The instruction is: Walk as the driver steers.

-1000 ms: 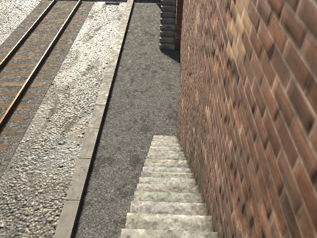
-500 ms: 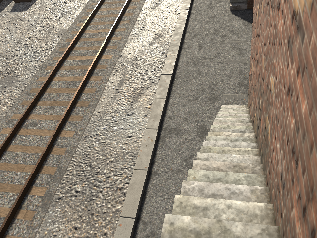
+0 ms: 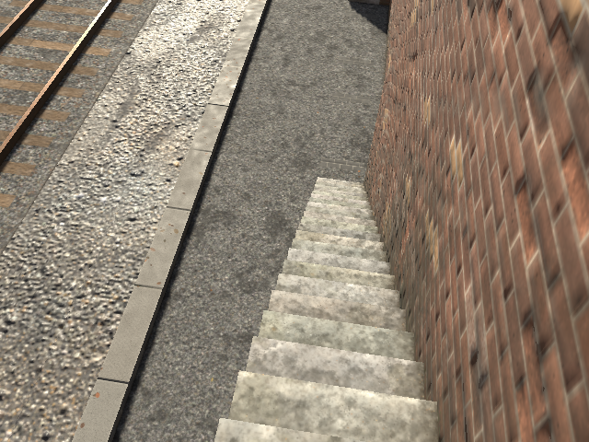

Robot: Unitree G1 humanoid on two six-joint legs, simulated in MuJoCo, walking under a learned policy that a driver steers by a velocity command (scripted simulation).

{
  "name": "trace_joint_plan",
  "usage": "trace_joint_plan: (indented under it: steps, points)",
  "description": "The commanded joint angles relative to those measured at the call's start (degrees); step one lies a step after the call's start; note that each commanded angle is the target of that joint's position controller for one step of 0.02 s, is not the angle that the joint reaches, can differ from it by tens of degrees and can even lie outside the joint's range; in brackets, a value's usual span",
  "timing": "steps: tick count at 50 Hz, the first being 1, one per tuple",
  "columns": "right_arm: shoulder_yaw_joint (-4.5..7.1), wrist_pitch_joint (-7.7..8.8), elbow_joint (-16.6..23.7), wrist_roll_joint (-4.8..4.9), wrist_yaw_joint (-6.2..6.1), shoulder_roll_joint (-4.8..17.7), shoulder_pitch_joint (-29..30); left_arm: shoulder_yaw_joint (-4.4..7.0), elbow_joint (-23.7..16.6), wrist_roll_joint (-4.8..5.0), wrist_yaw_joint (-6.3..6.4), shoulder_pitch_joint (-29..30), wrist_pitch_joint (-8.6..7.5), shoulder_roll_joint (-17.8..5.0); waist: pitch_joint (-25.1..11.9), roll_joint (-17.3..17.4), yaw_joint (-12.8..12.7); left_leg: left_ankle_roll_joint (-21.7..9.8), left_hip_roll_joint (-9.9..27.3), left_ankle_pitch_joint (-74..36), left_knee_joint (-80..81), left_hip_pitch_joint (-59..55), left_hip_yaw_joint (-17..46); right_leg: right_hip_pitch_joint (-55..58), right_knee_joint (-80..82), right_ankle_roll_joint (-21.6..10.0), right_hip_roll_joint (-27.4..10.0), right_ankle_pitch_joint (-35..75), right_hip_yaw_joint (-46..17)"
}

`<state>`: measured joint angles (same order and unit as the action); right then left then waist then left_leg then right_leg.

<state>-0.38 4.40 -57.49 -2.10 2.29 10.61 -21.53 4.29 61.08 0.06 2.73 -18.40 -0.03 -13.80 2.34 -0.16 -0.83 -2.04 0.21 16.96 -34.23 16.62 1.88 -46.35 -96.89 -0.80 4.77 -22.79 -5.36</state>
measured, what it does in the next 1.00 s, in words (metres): goes down: right foot 0.19 m lower, then left foot 0.19 m higher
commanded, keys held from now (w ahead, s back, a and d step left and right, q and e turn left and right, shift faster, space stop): no key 1.00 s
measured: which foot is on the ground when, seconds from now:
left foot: down 0.00-0.48, up 0.50-0.94, down 0.96-1.00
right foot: up 0.00-0.44, down 0.46-0.98, up 1.00-1.00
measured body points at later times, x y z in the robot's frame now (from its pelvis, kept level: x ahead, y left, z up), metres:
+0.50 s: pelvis +0.14 -0.07 -0.16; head +0.11 -0.11 +0.29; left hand +0.19 +0.21 -0.28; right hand +0.10 -0.30 -0.33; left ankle +0.03 +0.10 -0.71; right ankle +0.22 -0.17 -0.93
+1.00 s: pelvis +0.10 -0.04 -0.17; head +0.04 -0.05 +0.27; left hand +0.07 +0.22 -0.32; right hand +0.30 -0.23 -0.25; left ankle +0.05 +0.04 -0.73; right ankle +0.21 -0.17 -0.92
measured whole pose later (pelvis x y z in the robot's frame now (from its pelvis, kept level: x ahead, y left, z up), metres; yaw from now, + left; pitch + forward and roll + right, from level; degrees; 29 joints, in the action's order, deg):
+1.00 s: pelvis +0.10 -0.04 -0.17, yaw +2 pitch -4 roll +4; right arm -3.2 -6.3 -39.7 0.2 2.3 9.5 -8.3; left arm 1.7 54.2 1.8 3.4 -25.4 0.5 -13.9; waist -5.7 -4.3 -5.9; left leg -5.8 -6.4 55.2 -89.4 30.8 -5.3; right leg -15.5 -21.4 -0.2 -6.2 -13.7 1.3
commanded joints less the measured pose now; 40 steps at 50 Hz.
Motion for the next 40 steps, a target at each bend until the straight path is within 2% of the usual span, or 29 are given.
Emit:
trace_joint_plan:
  steps: [1, 2, 3, 4, 6, 8, 9, 10, 12, 13, 14, 15, 17, 18, 19, 20, 22, 23, 24, 25, 26, 27, 28, 29, 30, 32, 34, 36, 40]
  points:
    - [-1.05, 2.05, 2.60, 1.59, -0.96, 2.25, 1.49, -0.02, -0.17, -2.34, -0.73, -6.63, 0.76, 1.20, -3.08, 5.46, -3.53, -6.77, 10.93, -41.14, 3.77, 6.98, 7.43, 10.04, 28.83, 2.92, -1.27, 23.67, 0.38]
    - [-0.37, 2.18, 3.16, 1.05, -0.85, 5.36, 5.37, -0.08, 1.42, -2.53, -0.61, -8.88, 1.76, 1.67, -6.48, 7.58, -5.94, -6.88, 10.52, -43.24, 3.41, 12.25, 7.77, 20.97, 25.80, 2.47, -0.86, 30.30, 2.02]
    - [0.06, 2.11, 4.28, 0.98, -0.63, 7.53, 8.19, 0.10, 2.25, -1.89, -0.51, -10.90, 2.33, 0.84, -7.24, 8.27, -7.68, -7.21, 10.98, -43.11, 3.34, 15.28, 7.50, 26.66, 27.23, 2.34, -1.25, 30.56, 2.19]
    - [0.59, 3.01, 2.57, 1.50, -0.78, 7.93, 4.77, 0.75, -0.89, -2.18, -0.78, -4.58, 1.69, -1.37, -3.14, 10.73, -3.85, -7.31, 8.70, -30.60, 2.12, 7.09, 7.54, 15.57, 33.75, 2.01, -1.45, 39.16, -0.07]
    - [-0.69, 3.01, 0.17, 2.48, -1.65, 4.63, -1.47, 0.72, -5.04, -2.92, -0.33, 4.88, 0.97, -2.22, 1.77, 8.92, 0.66, -8.96, 8.97, -25.68, -0.31, -2.38, 14.29, 5.15, 43.83, 2.09, -3.51, 35.71, -6.49]
    - [-0.13, 2.57, 0.12, 1.11, -2.00, 6.69, -2.40, 0.60, -6.38, -1.62, 0.02, 6.70, 0.88, -3.16, 3.21, 9.92, 2.20, -11.21, 11.11, -27.36, -0.16, -5.90, 18.18, 3.75, 47.18, 2.40, -5.14, 28.71, -10.06]
    - [-0.42, 2.37, 0.52, 1.81, -2.58, 6.09, -0.13, 0.21, -7.32, -0.16, -0.46, 7.28, 0.29, -3.24, 4.50, 4.44, 1.53, -10.86, 10.72, -21.16, -0.63, 3.24, 14.00, 13.33, 57.27, 2.71, -6.75, 37.34, -7.93]
    - [-0.49, 2.18, 1.45, 2.17, -3.22, 6.14, 1.52, -0.58, -7.85, -0.25, -1.04, 8.08, -0.34, -1.92, 5.17, 3.56, 0.63, -9.39, 8.31, -9.06, -1.60, 9.09, 12.43, 22.55, 67.84, 3.02, -7.30, 44.55, -5.48]
    - [-0.35, 1.91, 1.75, 0.36, -3.80, 6.42, -0.33, -0.45, -8.01, 1.50, -2.45, 8.81, -0.96, -3.10, 6.88, 2.59, 3.47, -9.81, 6.98, -1.84, -3.17, 8.86, 13.46, 28.38, 79.47, 3.17, -10.16, 48.34, -4.67]
    - [-0.74, 1.45, 1.03, -0.27, -3.29, 4.35, -3.42, -0.04, -8.54, 3.06, -2.56, 9.54, -1.76, -4.89, 10.79, 1.08, 6.41, -10.30, 4.75, 0.76, -3.46, 7.69, 12.06, 24.53, 84.96, 4.24, -9.54, 44.51, -3.23]
    - [-0.80, 1.35, 1.65, -0.41, -2.51, 3.94, -4.16, 0.28, -9.63, 2.83, -2.95, 12.51, -2.68, -5.96, 11.24, -2.63, 8.48, -9.68, 3.25, 0.88, -2.36, 4.39, 10.54, 22.54, 88.29, 5.38, -8.37, 45.38, -1.46]
    - [0.04, 0.39, 1.51, -0.91, -2.62, 6.81, -5.27, -0.08, -9.33, 2.40, -3.58, 11.64, -2.72, -3.75, 8.26, -2.94, 9.56, -11.15, 4.18, -3.33, -4.59, 2.68, 11.11, 27.38, 88.62, 5.64, -9.62, 44.27, -0.92]
    - [0.81, -1.24, 1.57, -0.88, -3.46, 8.35, -8.58, 0.09, -7.76, 3.57, -3.09, 6.53, -2.74, -4.82, 6.93, -1.79, 10.13, -10.88, 5.76, -3.27, -9.52, 6.84, 12.68, 32.95, 86.32, 4.72, -13.80, 47.98, -1.59]
    - [0.42, -2.17, 2.31, -0.58, -2.98, 7.37, -7.67, -0.09, -6.71, 3.44, -2.92, 5.18, -1.60, -4.66, 7.01, -0.79, 9.12, -10.37, 4.09, -0.99, -12.28, 6.71, 12.16, 34.31, 90.08, 4.62, -15.18, 48.03, -2.01]
    - [0.71, -2.77, 3.36, -0.56, -2.65, 7.60, -6.23, 0.15, -5.56, 3.14, -3.26, 2.58, -1.01, -4.71, 6.93, -3.15, 7.35, -10.37, 4.77, -3.03, -14.83, 8.73, 12.69, 36.88, 89.92, 3.69, -15.84, 47.60, -1.14]
    - [0.78, -3.06, 4.48, -0.26, -2.66, 7.89, -5.58, 0.48, -3.37, 2.87, -3.16, -3.63, -0.52, -5.44, 5.49, -3.98, 5.04, -9.75, 3.61, -2.75, -19.93, 10.74, 11.35, 42.45, 91.65, 3.44, -15.75, 48.24, 0.89]
    - [1.14, -4.33, 5.59, 1.31, -2.14, 8.17, -5.32, 1.27, 1.44, 1.10, -2.01, -17.15, -0.04, -7.87, 1.17, -6.56, -0.09, -7.50, -1.10, 9.42, -33.86, 13.66, 6.40, 53.68, 93.01, 4.61, -15.37, 48.15, 5.99]
    - [1.03, -4.94, 4.97, 2.56, -2.15, 6.17, -7.45, 1.61, 1.74, 0.04, -2.13, -20.00, -0.74, -11.12, -1.63, -10.70, 0.27, -5.77, -4.75, 23.59, -42.97, 17.62, 2.67, 59.06, 85.64, 5.62, -18.18, 66.53, 6.36]
    - [1.32, -5.72, 2.97, 2.45, -3.03, 3.39, -12.10, 0.67, 2.47, -1.42, -3.17, -22.97, -1.51, -11.16, -4.61, -14.78, 0.49, -4.24, -7.60, 41.54, -58.65, 28.00, -2.34, 67.07, 68.72, 5.17, -20.17, 88.06, 4.98]
    - [1.08, -6.98, 3.39, 3.45, -3.87, 1.47, -15.24, -0.13, 2.15, 0.31, -3.68, -20.40, -1.77, -10.19, -8.93, -17.70, 2.45, -2.92, -8.13, 48.13, -73.30, 34.53, -4.61, 68.56, 59.96, -0.99, -24.11, 83.30, 1.90]
    - [1.14, -8.10, 3.84, 1.78, -3.69, 2.02, -12.60, -0.83, 0.83, 3.47, -3.18, -18.07, -1.59, -8.99, -11.78, -19.56, 0.71, -2.00, -6.70, 45.79, -81.28, 39.94, -5.44, 64.53, 62.54, -6.58, -28.32, 62.31, -6.73]
    - [1.23, -8.25, 5.87, 0.29, -3.29, 2.91, -6.72, -0.66, -0.52, 5.13, -1.71, -15.18, -1.47, -10.22, -10.99, -20.38, -0.50, -1.03, -5.06, 37.85, -82.42, 43.77, -5.48, 57.57, 72.93, -12.64, -32.06, 28.19, -16.38]
    - [1.73, -8.17, 7.10, -1.07, -2.71, 5.29, 0.71, -1.76, -1.93, 4.19, -0.68, -11.56, -0.80, -8.70, -6.33, -13.01, -1.34, -0.55, -3.66, 31.47, -81.37, 45.26, -4.54, 50.26, 78.36, -11.77, -29.89, 6.51, -16.57]
    - [1.87, -8.36, 8.36, -1.35, -2.40, 5.59, 7.21, -2.50, -3.40, 2.27, 0.19, -7.63, -0.73, -8.77, -2.23, -10.01, -2.08, 0.50, -2.94, 25.24, -84.33, 41.60, -2.53, 40.13, 79.94, -13.07, -29.23, 5.05, -17.32]
    - [1.84, -8.89, 8.49, -0.59, -2.81, 4.89, 8.94, -3.39, -4.64, 0.18, 0.85, -7.39, -0.51, -7.97, -0.82, -6.58, -1.90, 1.60, -4.58, 20.49, -84.30, 34.10, -1.30, 30.39, 82.17, -12.22, -26.33, 6.66, -11.93]
    - [1.10, -10.67, 8.72, -1.00, -3.49, 2.72, 7.54, -3.71, -5.80, 0.49, 1.27, -6.53, -0.41, -8.24, 0.77, -8.26, -0.55, 2.73, -7.29, 18.97, -91.70, 31.30, -3.77, 21.86, 83.09, -12.59, -23.21, 5.41, -7.20]
    - [1.39, -12.10, 9.43, -1.44, -4.06, 3.73, 7.64, -4.80, -6.81, 1.62, 0.84, -6.78, -0.45, -5.95, 1.59, -6.05, -0.06, 3.77, -8.80, 16.65, -96.87, 32.62, -1.95, 19.83, 83.54, -12.36, -23.05, 3.19, -8.26]
    - [0.81, -12.91, 10.46, -0.92, -4.11, 3.40, 8.21, -5.23, -7.56, 2.13, 1.19, -7.34, -0.76, -5.17, 1.36, -6.08, 0.01, 4.54, -8.83, 15.96, -98.45, 35.96, -1.90, 22.33, 83.28, -12.76, -21.83, 2.11, -8.50]
    - [-0.01, -12.68, 13.96, 0.28, -4.01, 2.82, 13.15, -5.30, -7.61, 0.69, 2.45, -12.95, -1.18, -5.06, 0.77, -4.58, -3.09, 4.82, -7.48, 17.85, -95.27, 39.74, -1.30, 30.66, 82.91, -14.92, -22.03, 5.58, -10.38]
